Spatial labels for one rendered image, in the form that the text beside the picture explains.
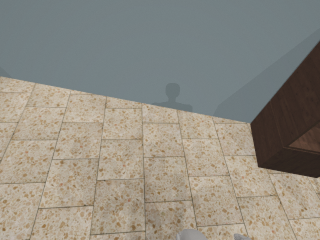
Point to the cupboard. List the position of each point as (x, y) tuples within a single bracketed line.
[(286, 133)]

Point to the right robot thigh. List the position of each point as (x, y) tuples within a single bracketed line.
[(190, 234)]

